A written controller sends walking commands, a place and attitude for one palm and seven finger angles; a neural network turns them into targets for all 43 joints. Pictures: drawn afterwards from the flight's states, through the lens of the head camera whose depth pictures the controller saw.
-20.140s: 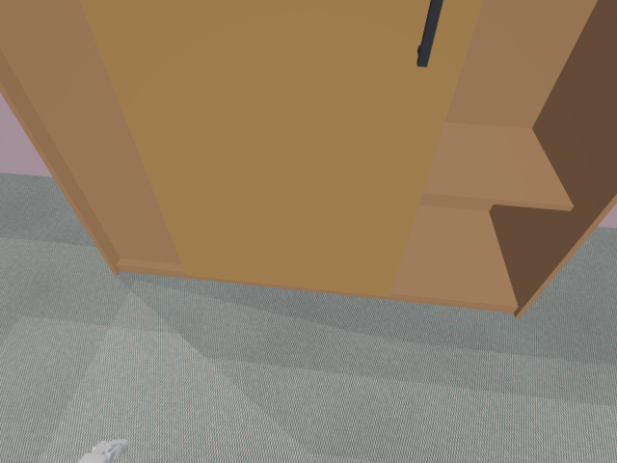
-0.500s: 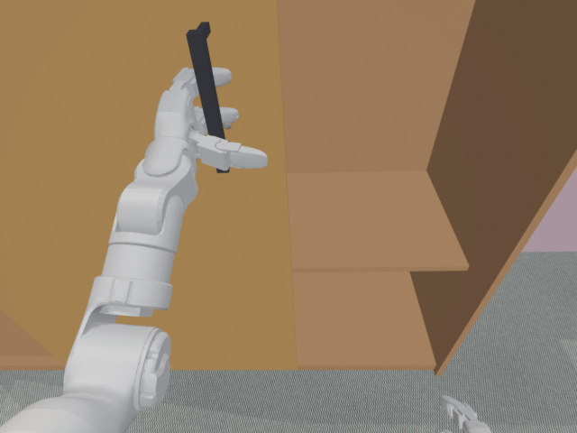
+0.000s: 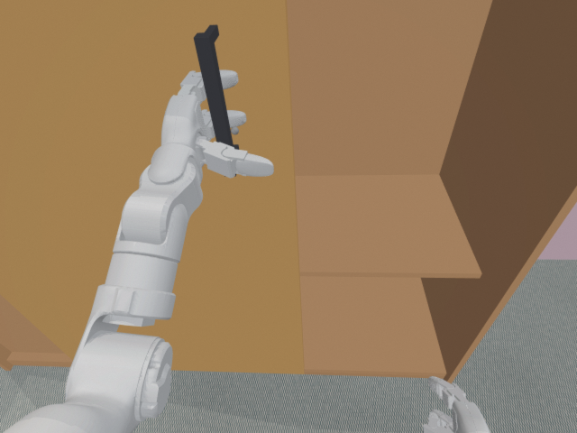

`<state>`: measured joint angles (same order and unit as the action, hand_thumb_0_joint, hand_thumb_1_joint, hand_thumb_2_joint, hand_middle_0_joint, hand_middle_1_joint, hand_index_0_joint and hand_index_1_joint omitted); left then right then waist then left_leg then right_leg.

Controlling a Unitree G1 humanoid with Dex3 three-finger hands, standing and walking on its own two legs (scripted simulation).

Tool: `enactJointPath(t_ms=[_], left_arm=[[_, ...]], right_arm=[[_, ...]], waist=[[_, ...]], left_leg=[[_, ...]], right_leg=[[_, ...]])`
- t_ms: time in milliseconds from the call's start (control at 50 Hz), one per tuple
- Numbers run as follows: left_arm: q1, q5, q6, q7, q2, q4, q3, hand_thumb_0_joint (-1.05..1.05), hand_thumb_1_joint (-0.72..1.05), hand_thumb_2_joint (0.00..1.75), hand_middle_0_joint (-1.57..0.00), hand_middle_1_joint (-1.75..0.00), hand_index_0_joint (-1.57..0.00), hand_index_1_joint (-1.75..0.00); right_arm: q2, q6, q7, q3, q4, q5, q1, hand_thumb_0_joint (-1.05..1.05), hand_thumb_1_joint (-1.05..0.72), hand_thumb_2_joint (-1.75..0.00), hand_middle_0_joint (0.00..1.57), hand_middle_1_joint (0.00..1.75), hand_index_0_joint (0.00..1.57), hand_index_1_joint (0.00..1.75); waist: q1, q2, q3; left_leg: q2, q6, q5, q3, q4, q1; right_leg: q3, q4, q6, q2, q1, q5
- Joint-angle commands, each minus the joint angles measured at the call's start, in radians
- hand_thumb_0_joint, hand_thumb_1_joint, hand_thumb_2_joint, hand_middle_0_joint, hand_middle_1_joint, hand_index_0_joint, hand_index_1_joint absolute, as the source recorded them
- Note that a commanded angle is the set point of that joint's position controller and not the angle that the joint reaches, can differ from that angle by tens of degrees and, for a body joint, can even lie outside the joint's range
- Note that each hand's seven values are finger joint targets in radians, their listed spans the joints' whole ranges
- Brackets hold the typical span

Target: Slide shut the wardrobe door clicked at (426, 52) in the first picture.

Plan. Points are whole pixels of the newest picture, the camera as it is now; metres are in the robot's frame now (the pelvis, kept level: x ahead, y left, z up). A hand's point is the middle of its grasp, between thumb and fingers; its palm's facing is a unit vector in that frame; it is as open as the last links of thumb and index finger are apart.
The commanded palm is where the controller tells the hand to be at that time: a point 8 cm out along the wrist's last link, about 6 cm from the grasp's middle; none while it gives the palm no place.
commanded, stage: slide the fingers in behind the handle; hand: left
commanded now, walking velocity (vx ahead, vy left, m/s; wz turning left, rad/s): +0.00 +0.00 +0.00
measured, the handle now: (222, 106) +0.47 +0.12 +0.26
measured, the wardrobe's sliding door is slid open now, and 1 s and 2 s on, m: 0.47 0.47 0.47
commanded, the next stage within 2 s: grip the handle and tug to test in 0.06 s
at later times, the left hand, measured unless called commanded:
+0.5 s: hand (232, 128) +0.40 +0.09 +0.26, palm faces +0.02 -1.00 -0.01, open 11.8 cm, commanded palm +0.38 +0.13 +0.26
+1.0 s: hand (231, 125) +0.41 +0.09 +0.26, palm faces +0.03 -1.00 +0.00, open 5.6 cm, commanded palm +0.39 +0.13 +0.26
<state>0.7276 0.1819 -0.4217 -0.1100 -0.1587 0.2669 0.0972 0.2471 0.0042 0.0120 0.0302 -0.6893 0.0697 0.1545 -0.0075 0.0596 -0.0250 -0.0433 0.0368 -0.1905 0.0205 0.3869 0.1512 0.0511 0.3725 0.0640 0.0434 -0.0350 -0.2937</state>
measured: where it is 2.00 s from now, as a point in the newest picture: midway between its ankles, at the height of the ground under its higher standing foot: outside the picture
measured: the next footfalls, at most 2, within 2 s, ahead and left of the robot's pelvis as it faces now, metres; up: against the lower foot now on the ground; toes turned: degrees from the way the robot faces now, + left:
none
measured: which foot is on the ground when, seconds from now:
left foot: down 0.00-1.00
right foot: down 0.00-1.00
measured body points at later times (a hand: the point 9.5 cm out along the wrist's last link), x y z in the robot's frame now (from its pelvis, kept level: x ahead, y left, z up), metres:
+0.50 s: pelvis +0.00 +0.01 +0.00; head -0.03 -0.01 +0.45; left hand +0.40 +0.14 +0.26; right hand +0.16 -0.23 -0.10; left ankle +0.01 +0.10 -0.74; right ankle -0.06 -0.07 -0.74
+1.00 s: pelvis -0.01 +0.01 +0.00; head -0.03 -0.01 +0.45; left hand +0.40 +0.15 +0.26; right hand +0.13 -0.23 -0.11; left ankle +0.01 +0.10 -0.74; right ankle -0.06 -0.07 -0.74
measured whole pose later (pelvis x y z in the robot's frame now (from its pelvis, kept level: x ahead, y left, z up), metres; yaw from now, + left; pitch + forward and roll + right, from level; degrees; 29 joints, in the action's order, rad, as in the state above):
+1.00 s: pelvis -0.01 +0.01 +0.00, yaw +0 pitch -2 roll +0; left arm 0.85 0.18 -0.41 -0.13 -0.16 0.42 0.11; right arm 0.25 -0.01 0.04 0.03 -0.73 0.07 0.20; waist 0.01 0.05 -0.01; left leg -0.04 0.05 -0.16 0.03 0.38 0.17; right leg 0.05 0.35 0.05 0.04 -0.06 -0.26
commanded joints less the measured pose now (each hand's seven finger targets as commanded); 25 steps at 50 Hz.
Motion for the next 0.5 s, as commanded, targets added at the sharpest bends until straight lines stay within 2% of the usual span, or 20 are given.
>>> enactJointPath(t_ms=[0,20,60,80,100,140,160,180,200,220,240,300,320,340,360,380,420,440,480], left_arm=[[0.531,0.032,0.08,0.038,-0.064,-0.318,-0.019,0.0,-0.5,0.3,-0.3,-1.2,-0.3,-1.2],[0.534,0.033,0.076,0.038,-0.054,-0.331,-0.025,0.0,-0.5,0.3,-0.3,-1.2,-0.3,-1.2],[0.522,0.033,0.069,0.033,-0.058,-0.309,-0.018,0.0,-0.5,0.3,-0.3,-1.2,-0.3,-1.2],[0.509,0.033,0.067,0.03,-0.081,-0.321,0.005,0.0,-0.5,0.3,-0.3,-1.2,-0.3,-1.2],[0.507,0.034,0.062,0.027,-0.101,-0.313,0.025,0.0,-0.5,0.3,-0.3,-1.2,-0.3,-1.2],[0.507,0.029,0.053,0.025,-0.081,-0.298,-0.003,0.0,-0.5,0.3,-0.3,-1.2,-0.3,-1.2],[0.529,0.029,0.052,0.026,-0.046,-0.302,-0.03,0.0,-0.45,0.32,-0.3,-1.21,-0.3,-1.21],[0.525,0.028,0.048,0.021,-0.072,-0.297,-0.006,0.0,-0.41,0.34,-0.31,-1.21,-0.31,-1.21],[0.533,0.027,0.045,0.02,-0.061,-0.294,-0.019,0.0,-0.36,0.36,-0.32,-1.22,-0.32,-1.22],[0.544,0.027,0.045,0.016,-0.072,-0.304,-0.006,0.0,-0.31,0.38,-0.32,-1.23,-0.32,-1.23],[0.518,0.023,0.045,0.013,-0.082,-0.287,-0.003,0.0,-0.27,0.4,-0.32,-1.23,-0.32,-1.23],[0.531,0.025,0.044,0.014,-0.059,-0.297,-0.016,0.0,-0.13,0.46,-0.34,-1.25,-0.34,-1.25],[0.538,0.027,0.042,0.012,-0.072,-0.274,-0.002,0.0,-0.08,0.48,-0.35,-1.26,-0.35,-1.26],[0.531,0.023,0.042,0.011,-0.073,-0.261,-0.011,0.0,-0.03,0.5,-0.35,-1.27,-0.35,-1.27],[0.54,0.025,0.041,0.009,-0.066,-0.248,-0.009,0.0,0.01,0.52,-0.35,-1.27,-0.35,-1.27],[0.567,0.023,0.041,0.01,-0.052,-0.247,-0.024,0.0,0.06,0.54,-0.36,-1.28,-0.36,-1.28],[0.575,0.025,0.043,0.009,-0.057,-0.243,-0.019,0.0,0.15,0.58,-0.37,-1.29,-0.37,-1.29],[0.56,0.024,0.043,0.003,-0.097,-0.214,0.015,0.0,0.2,0.6,-0.38,-1.3,-0.38,-1.3],[0.595,0.022,0.047,0.007,-0.052,-0.22,-0.025,0.0,0.29,0.64,-0.38,-1.31,-0.38,-1.31]], right_arm=[[0.105,-0.043,0.004,-0.037,0.158,-0.002,-0.153,0.0,-0.9,-0.9,0.2,0.3,0.2,0.3],[0.102,-0.045,0.004,-0.04,0.162,-0.003,-0.154,0.0,-0.9,-0.9,0.2,0.3,0.2,0.3],[0.105,-0.041,0.003,-0.038,0.154,-0.002,-0.147,0.0,-0.9,-0.9,0.2,0.3,0.2,0.3],[0.107,-0.04,0.004,-0.04,0.157,-0.004,-0.146,0.0,-0.9,-0.9,0.2,0.3,0.2,0.3],[0.109,-0.039,0.006,-0.039,0.156,-0.004,-0.15,0.0,-0.9,-0.9,0.2,0.3,0.2,0.3],[0.108,-0.03,0.007,-0.037,0.151,-0.003,-0.15,0.0,-0.9,-0.9,0.2,0.3,0.2,0.3],[0.103,-0.033,0.005,-0.036,0.153,-0.001,-0.15,0.0,-0.9,-0.9,0.2,0.3,0.2,0.3],[0.106,-0.034,0.006,-0.039,0.149,-0.003,-0.143,0.0,-0.9,-0.9,0.2,0.3,0.2,0.3],[0.105,-0.033,0.007,-0.037,0.15,-0.002,-0.145,0.0,-0.9,-0.9,0.2,0.3,0.2,0.3],[0.105,-0.033,0.007,-0.039,0.15,-0.004,-0.14,0.0,-0.9,-0.9,0.2,0.3,0.2,0.3],[0.107,-0.028,0.007,-0.039,0.146,-0.005,-0.142,0.0,-0.9,-0.9,0.2,0.3,0.2,0.3],[0.105,-0.029,0.007,-0.039,0.153,-0.004,-0.145,0.0,-0.9,-0.9,0.2,0.3,0.2,0.3],[0.106,-0.029,0.009,-0.04,0.146,-0.005,-0.138,0.0,-0.9,-0.9,0.2,0.3,0.2,0.3],[0.108,-0.023,0.009,-0.039,0.141,-0.006,-0.137,0.0,-0.9,-0.9,0.2,0.3,0.2,0.3],[0.107,-0.023,0.008,-0.038,0.143,-0.003,-0.136,0.0,-0.9,-0.9,0.2,0.3,0.2,0.3],[0.106,-0.027,0.01,-0.039,0.14,-0.003,-0.133,0.0,-0.9,-0.9,0.2,0.3,0.2,0.3],[0.106,-0.032,0.013,-0.039,0.141,-0.004,-0.129,0.0,-0.9,-0.9,0.2,0.3,0.2,0.3],[0.11,-0.025,0.014,-0.038,0.131,-0.006,-0.124,0.0,-0.9,-0.9,0.2,0.3,0.2,0.3],[0.105,-0.031,0.014,-0.038,0.133,-0.004,-0.123,0.0,-0.9,-0.9,0.2,0.3,0.2,0.3]], waist=[[0.022,-0.1,-0.356],[0.023,-0.091,-0.364],[0.025,-0.099,-0.338],[0.019,-0.113,-0.354],[0.015,-0.099,-0.355],[0.018,-0.09,-0.329],[0.027,-0.083,-0.32],[0.026,-0.078,-0.336],[0.029,-0.079,-0.328],[0.027,-0.069,-0.342],[0.021,-0.083,-0.327],[0.026,-0.081,-0.342],[0.031,-0.111,-0.335],[0.026,-0.084,-0.321],[0.03,-0.102,-0.31],[0.038,-0.093,-0.306],[0.037,-0.09,-0.319],[0.028,-0.101,-0.305],[0.04,-0.081,-0.307]], left_leg=[[0.028,0.019,0.422,-0.048,0.039,-0.274],[0.028,0.02,0.427,-0.048,0.045,-0.285],[0.033,0.018,0.419,-0.053,0.04,-0.278],[0.034,0.017,0.419,-0.054,0.039,-0.278],[0.032,0.017,0.415,-0.052,0.037,-0.273],[0.033,0.015,0.414,-0.05,0.035,-0.26],[0.034,0.014,0.406,-0.053,0.035,-0.269],[0.036,0.013,0.407,-0.056,0.036,-0.278],[0.038,0.014,0.408,-0.055,0.035,-0.279],[0.037,0.012,0.417,-0.057,0.036,-0.286],[0.038,0.011,0.416,-0.057,0.035,-0.267],[0.037,0.012,0.41,-0.056,0.033,-0.281],[0.041,0.012,0.4,-0.056,0.031,-0.279],[0.042,0.009,0.388,-0.056,0.024,-0.266],[0.042,0.01,0.375,-0.06,0.023,-0.263],[0.043,0.012,0.367,-0.058,0.022,-0.272],[0.042,0.013,0.363,-0.059,0.023,-0.277],[0.043,0.01,0.352,-0.061,0.017,-0.254],[0.043,0.011,0.345,-0.061,0.016,-0.274]], right_leg=[[-0.047,-0.008,-0.04,-0.035,-0.032,0.607],[-0.047,-0.007,-0.041,-0.034,-0.039,0.607],[-0.045,-0.015,-0.038,-0.03,-0.055,0.578],[-0.042,-0.013,-0.037,-0.03,-0.042,0.573],[-0.047,-0.013,-0.037,-0.032,-0.038,0.573],[-0.043,-0.017,-0.032,-0.033,-0.038,0.558],[-0.041,-0.018,-0.034,-0.029,-0.062,0.547],[-0.042,-0.018,-0.032,-0.028,-0.061,0.536],[-0.043,-0.02,-0.033,-0.028,-0.067,0.535],[-0.043,-0.018,-0.032,-0.028,-0.065,0.537],[-0.041,-0.019,-0.028,-0.03,-0.052,0.533],[-0.043,-0.02,-0.031,-0.028,-0.061,0.528],[-0.041,-0.023,-0.033,-0.026,-0.065,0.519],[-0.042,-0.028,-0.029,-0.029,-0.06,0.495],[-0.042,-0.03,-0.03,-0.025,-0.073,0.486],[-0.044,-0.034,-0.031,-0.025,-0.087,0.475],[-0.045,-0.035,-0.032,-0.025,-0.088,0.468],[-0.043,-0.04,-0.028,-0.028,-0.072,0.451],[-0.043,-0.04,-0.029,-0.025,-0.094,0.442]])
